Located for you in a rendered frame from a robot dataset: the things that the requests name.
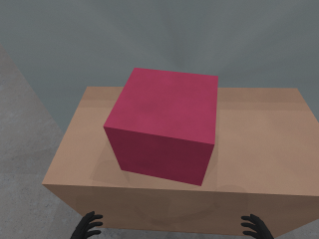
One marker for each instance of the pedestal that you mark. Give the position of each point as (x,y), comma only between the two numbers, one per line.
(265,162)

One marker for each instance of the right robot hand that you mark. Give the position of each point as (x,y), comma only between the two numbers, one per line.
(258,226)

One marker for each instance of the carton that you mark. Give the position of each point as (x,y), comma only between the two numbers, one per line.
(163,124)

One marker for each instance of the left robot hand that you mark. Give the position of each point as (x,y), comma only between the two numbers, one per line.
(81,231)

